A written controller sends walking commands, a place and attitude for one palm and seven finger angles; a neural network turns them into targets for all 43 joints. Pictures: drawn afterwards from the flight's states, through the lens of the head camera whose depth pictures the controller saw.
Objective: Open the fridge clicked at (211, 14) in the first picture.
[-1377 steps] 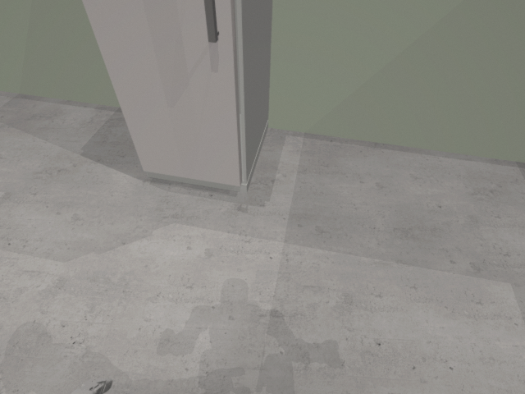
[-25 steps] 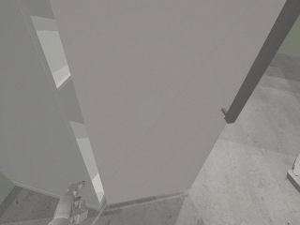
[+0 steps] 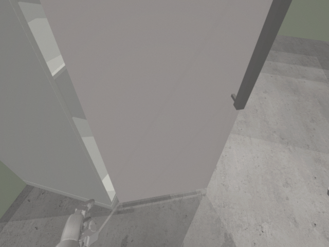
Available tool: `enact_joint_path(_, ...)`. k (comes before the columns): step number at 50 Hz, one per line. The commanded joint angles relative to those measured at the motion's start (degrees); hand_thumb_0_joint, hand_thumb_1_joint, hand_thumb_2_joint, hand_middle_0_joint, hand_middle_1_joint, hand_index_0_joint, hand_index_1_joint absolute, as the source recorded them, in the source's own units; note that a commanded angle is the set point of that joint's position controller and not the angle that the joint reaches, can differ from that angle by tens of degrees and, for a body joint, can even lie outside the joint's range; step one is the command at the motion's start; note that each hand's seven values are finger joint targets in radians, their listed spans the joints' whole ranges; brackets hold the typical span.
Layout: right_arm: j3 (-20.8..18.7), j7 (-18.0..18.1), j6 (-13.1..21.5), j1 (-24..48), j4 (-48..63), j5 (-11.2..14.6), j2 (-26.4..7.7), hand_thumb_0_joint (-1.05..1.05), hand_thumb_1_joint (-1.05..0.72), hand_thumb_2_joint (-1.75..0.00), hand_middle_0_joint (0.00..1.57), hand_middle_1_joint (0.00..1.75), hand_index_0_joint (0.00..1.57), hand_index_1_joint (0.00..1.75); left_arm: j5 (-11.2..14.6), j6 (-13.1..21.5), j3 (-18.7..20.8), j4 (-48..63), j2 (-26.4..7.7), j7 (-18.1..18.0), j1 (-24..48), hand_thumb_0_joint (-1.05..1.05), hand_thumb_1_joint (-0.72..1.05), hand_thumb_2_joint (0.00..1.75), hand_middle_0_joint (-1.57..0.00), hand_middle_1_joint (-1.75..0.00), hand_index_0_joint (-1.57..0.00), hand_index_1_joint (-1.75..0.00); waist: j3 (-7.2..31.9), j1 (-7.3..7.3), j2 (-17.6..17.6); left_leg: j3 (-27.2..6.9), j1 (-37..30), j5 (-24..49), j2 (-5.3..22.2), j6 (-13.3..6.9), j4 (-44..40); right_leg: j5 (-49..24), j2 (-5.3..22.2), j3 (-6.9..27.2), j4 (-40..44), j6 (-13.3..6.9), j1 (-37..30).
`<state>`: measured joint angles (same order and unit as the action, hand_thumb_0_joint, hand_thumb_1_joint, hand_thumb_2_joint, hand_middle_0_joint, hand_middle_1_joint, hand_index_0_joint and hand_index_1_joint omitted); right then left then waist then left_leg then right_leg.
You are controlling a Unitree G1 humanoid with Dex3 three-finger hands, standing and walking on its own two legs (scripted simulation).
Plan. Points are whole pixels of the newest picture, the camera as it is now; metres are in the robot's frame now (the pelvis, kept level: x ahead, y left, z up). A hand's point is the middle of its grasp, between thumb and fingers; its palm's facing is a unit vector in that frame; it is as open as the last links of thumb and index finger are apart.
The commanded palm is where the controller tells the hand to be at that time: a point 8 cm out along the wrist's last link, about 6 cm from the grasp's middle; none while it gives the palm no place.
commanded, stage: step back with the hand held close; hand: right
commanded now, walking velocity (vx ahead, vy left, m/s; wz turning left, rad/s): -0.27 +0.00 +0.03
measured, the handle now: (264, 28) +0.53 -0.21 +0.28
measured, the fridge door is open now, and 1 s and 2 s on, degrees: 64 64 64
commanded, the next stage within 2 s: stop stepping back and stand still in 0.68 s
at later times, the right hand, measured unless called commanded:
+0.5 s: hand out of the picture +0.11 -0.27 +0.16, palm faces +0.50 +0.76 -0.41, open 7.4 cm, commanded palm +0.05 -0.31 +0.19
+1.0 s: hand out of the picture -0.05 -0.36 +0.17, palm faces +0.61 +0.75 -0.24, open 7.4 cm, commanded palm -0.11 -0.37 +0.19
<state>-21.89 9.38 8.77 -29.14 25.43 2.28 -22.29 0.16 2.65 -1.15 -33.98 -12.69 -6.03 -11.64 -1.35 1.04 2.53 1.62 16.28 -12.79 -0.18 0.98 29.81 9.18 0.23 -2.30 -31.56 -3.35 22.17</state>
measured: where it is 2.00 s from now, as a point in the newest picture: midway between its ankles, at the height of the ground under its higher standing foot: outside the picture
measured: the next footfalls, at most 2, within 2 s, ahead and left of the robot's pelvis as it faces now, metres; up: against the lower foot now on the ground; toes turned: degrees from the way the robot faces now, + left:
left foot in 0.80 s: -0.13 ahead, +0.12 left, +0.00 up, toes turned -9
right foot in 0.94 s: -0.09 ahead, -0.16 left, +0.00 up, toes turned -8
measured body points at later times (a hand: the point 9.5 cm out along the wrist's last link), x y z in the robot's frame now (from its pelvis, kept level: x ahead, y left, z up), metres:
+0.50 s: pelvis -0.07 +0.00 -0.02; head -0.07 -0.02 +0.43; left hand +0.13 +0.23 -0.08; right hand +0.08 -0.31 +0.19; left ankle +0.04 +0.13 -0.73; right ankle +0.08 -0.09 -0.72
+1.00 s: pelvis -0.23 -0.06 -0.01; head -0.25 -0.10 +0.43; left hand -0.02 +0.14 -0.07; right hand -0.09 -0.40 +0.18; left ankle -0.19 +0.11 -0.71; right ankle -0.13 -0.15 -0.73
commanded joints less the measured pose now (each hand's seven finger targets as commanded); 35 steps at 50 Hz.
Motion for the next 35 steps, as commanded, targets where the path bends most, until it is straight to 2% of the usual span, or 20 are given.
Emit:
enact_joint_path(1,-8.63,1.38,5.3,1.29,13.95,-0.5,-11.22,0.0,-0.9,-0.9,0.2,0.3,0.2,0.3,-0.28,4.15,3.57,9.41,-8.36,-0.88,7.0,0.0,0.9,0.9,-0.2,-0.3,-0.2,-0.3,5.51,0.42,3.6,-4.5,-10.06,-4.62,0.0,-1.4,-0.53,26.32,7.22,10.71,14.16,-1.48,10.8)
enact_joint_path(3,-10.04,1.55,5.5,0.83,14.22,-0.41,-12.5,0.0,-0.9,-0.9,0.2,0.3,0.2,0.3,-0.58,4.37,3.86,8.9,-8.43,-0.89,6.12,0.0,0.9,0.9,-0.2,-0.3,-0.2,-0.3,6.0,0.23,0.79,-6.61,-8.28,-4.85,1.39,-2.19,-2.39,24.34,5.96,9.52,11.11,-0.91,9.59)
enact_joint_path(4,-8.37,1.51,5.55,1.22,14.31,-0.18,-10.8,0.0,-0.9,-0.9,0.2,0.3,0.2,0.3,-0.45,4.45,3.63,8.69,-7.74,-0.82,6.05,0.0,0.9,0.9,-0.2,-0.3,-0.2,-0.3,5.4,-0.12,-0.26,-7.55,-5.02,-5.17,2.57,-2.64,-3.73,22.12,5.41,8.53,9.13,-0.32,7.37)
enact_joint_path(8,-8.27,1.98,5.93,4.39,14.99,-0.27,-11.2,0.0,-0.9,-0.9,0.2,0.3,0.2,0.3,-0.91,5.46,3.72,7.47,-8.09,-1.21,6.24,0.0,0.9,0.9,-0.2,-0.3,-0.2,-0.3,5.77,-0.28,1.46,-7.85,-1.46,-6.93,2.29,-2.48,-3.7,21.65,6.09,9.31,9.1,-0.09,4.35)
enact_joint_path(11,-7.97,1.89,6.19,5.53,14.1,-0.92,-10.28,0.0,-0.9,-0.9,0.2,0.3,0.2,0.3,-0.85,5.94,3.69,7.72,-8.45,-1.28,6.71,0.0,0.9,0.9,-0.2,-0.3,-0.2,-0.3,4.47,-0.03,3.9,-5.8,-5.3,-8.6,-0.01,-1.62,0.25,28.91,8.03,11.68,13.5,-0.95,10.42)
enact_joint_path(13,-9.02,1.8,6.71,5.99,15.32,-1.29,-11.25,0.0,-0.9,-0.9,0.2,0.3,0.2,0.3,-0.92,6.11,4.02,8.1,-8.72,-1.25,7.29,0.0,0.9,0.9,-0.2,-0.3,-0.2,-0.3,5.43,0.29,6.48,-5.2,-9.81,-4.38,-1.28,-1.46,3.75,29.61,8.7,12.92,15.05,-1.65,14.13)
enact_joint_path(15,-9.52,1.54,7.1,3.55,16.12,-1.08,-11.36,0.0,-0.9,-0.9,0.2,0.3,0.2,0.3,-0.87,6.18,3.96,8.62,-8.12,-1.05,7.34,0.0,0.9,0.9,-0.2,-0.3,-0.2,-0.3,7.56,0.52,5.59,-5.51,-11.55,0.44,-1.45,-1.41,5.88,26.25,8.88,12.36,13.94,-1.82,14.03)
enact_joint_path(18,-11.3,1.08,7.35,1.3,15.04,-1.08,-11.95,0.0,-0.9,-0.9,0.2,0.3,0.2,0.3,-1.2,5.53,4.6,9.0,-8.46,-0.59,6.78,0.0,0.9,0.9,-0.2,-0.3,-0.2,-0.3,6.06,0.37,3.14,-9.36,-11.03,-5.45,-0.46,-2.54,4.13,32.21,7.65,10.87,11.08,-1.72,19.11)
enact_joint_path(22,-9.57,1.52,6.98,3.98,16.72,-0.26,-12.23,0.0,-0.9,-0.9,0.2,0.3,0.2,0.3,-1.46,4.51,3.97,7.65,-6.7,0.04,5.68,0.0,0.9,0.9,-0.2,-0.3,-0.2,-0.3,4.77,-0.51,-5.71,-19.29,9.69,-14.37,9.15,-6.83,-8.21,22.3,2.75,5.73,-4.76,2.16,4.24)
enact_joint_path(23,-9.76,1.91,6.96,5.27,17.54,-0.08,-12.91,0.0,-0.9,-0.9,0.2,0.3,0.2,0.3,-1.7,4.33,4.09,6.69,-6.64,0.0,5.26,0.0,0.9,0.9,-0.2,-0.3,-0.2,-0.3,6.02,-0.75,-7.34,-20.1,13.5,-13.91,11.09,-7.39,-10.21,19.31,1.95,4.78,-8.51,2.86,-0.9)
enact_joint_path(25,-8.33,2.26,6.75,6.0,17.9,-0.1,-12.39,0.0,-0.9,-0.9,0.2,0.3,0.2,0.3,-1.32,3.87,3.74,6.2,-6.22,0.0,4.9,0.0,0.9,0.9,-0.2,-0.3,-0.2,-0.3,6.56,-1.48,-8.73,-17.13,19.65,-15.3,11.74,-6.74,-11.06,17.01,1.41,4.55,-12.13,2.91,-7.45)
enact_joint_path(27,-8.9,2.44,6.97,5.79,18.43,-0.01,-12.88,0.0,-0.9,-0.9,0.2,0.3,0.2,0.3,-1.22,3.64,3.58,6.31,-6.86,-0.3,4.98,0.0,0.9,0.9,-0.2,-0.3,-0.2,-0.3,5.15,-1.79,-5.74,-12.39,23.64,-20.22,8.65,-5.17,-7.79,20.6,3.45,8.36,-8.85,1.63,-7.99)
enact_joint_path(28,-9.0,2.44,7.06,5.82,18.91,0.12,-12.86,0.0,-0.9,-0.9,0.2,0.3,0.2,0.3,-1.34,3.7,3.73,6.71,-7.41,-0.78,5.73,0.0,0.9,0.9,-0.2,-0.3,-0.2,-0.3,4.36,-1.73,-1.12,-9.75,22.39,-21.5,5.64,-4.34,-3.37,24.59,5.83,11.95,-3.5,0.62,-4.83)
enact_joint_path(29,-9.78,2.19,7.18,4.89,19.75,0.13,-12.74,0.0,-0.9,-0.9,0.2,0.3,0.2,0.3,-1.53,3.9,3.67,7.41,-8.05,-1.02,6.09,0.0,0.9,0.9,-0.2,-0.3,-0.2,-0.3,5.22,-1.58,6.59,-5.45,15.6,-20.63,1.36,-3.25,8.19,32.67,10.0,17.0,5.94,-1.01,3.13)
enact_joint_path(30,-10.84,1.87,6.95,4.61,20.68,0.02,-12.37,0.0,-0.9,-0.9,0.2,0.3,0.2,0.3,-2.19,4.28,3.9,8.35,-8.55,-1.01,8.29,0.0,0.9,0.9,-0.2,-0.3,-0.2,-0.3,7.63,-0.3,17.03,-0.49,-0.38,-16.43,-6.07,-1.61,27.56,40.64,16.11,23.12,20.71,-3.01,17.98)
enact_joint_path(31,-12.04,1.45,6.84,5.94,22.91,0.78,-14.95,0.0,-0.9,-0.9,0.2,0.3,0.2,0.3,-2.77,4.58,4.47,7.84,-6.83,-0.74,8.59,0.0,0.9,0.9,-0.2,-0.3,-0.2,-0.3,11.32,0.47,16.44,-0.2,-7.93,-18.39,-8.87,-1.3,39.55,31.74,17.55,20.86,25.08,-0.99,21.07)
enact_joint_path(32,-12.68,1.09,7.61,9.06,26.51,1.26,-16.48,0.0,-0.9,-0.9,0.2,0.3,0.2,0.3,-2.48,5.35,5.34,6.98,-6.43,-0.13,8.14,0.0,0.9,0.9,-0.2,-0.3,-0.2,-0.3,12.49,0.57,12.81,-0.98,-7.16,-19.01,-8.98,-1.32,41.92,25.06,16.22,15.12,22.87,0.62,16.46)
enact_joint_path(33,-13.53,1.0,8.13,7.71,25.14,1.61,-17.45,0.0,-0.9,-0.9,0.2,0.3,0.2,0.3,-1.61,6.21,5.78,6.57,-6.28,0.44,7.93,0.0,0.9,0.9,-0.2,-0.3,-0.2,-0.3,13.26,0.51,11.06,-0.92,-4.63,-19.17,-8.36,-1.04,39.34,23.17,15.55,11.99,20.27,0.78,11.7)
enact_joint_path(34,-11.52,1.09,7.69,2.76,20.37,2.27,-14.31,0.0,-0.9,-0.9,0.2,0.3,0.2,0.3,-1.32,6.84,5.82,6.36,-6.16,1.14,8.9,0.0,0.9,0.9,-0.2,-0.3,-0.2,-0.3,12.03,0.77,12.78,0.17,-5.02,-20.26,-7.9,-1.53,35.03,23.49,14.85,9.65,20.21,1.4,10.15)
enact_joint_path(35,-11.39,1.16,7.07,-0.09,18.49,2.75,-13.59,0.0,-0.9,-0.9,0.2,0.3,0.2,0.3,-0.89,6.96,5.74,6.25,-6.04,1.67,8.94,0.0,0.9,0.9,-0.2,-0.3,-0.2,-0.3,12.66,0.85,14.55,2.18,-7.33,-21.47,-7.79,-2.23,30.14,25.44,14.3,6.66,21.25,3.4,9.54)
